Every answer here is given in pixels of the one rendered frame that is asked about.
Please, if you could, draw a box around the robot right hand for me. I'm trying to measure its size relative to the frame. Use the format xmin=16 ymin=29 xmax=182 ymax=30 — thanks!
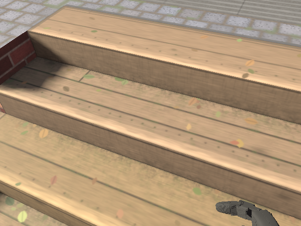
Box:
xmin=215 ymin=200 xmax=279 ymax=226

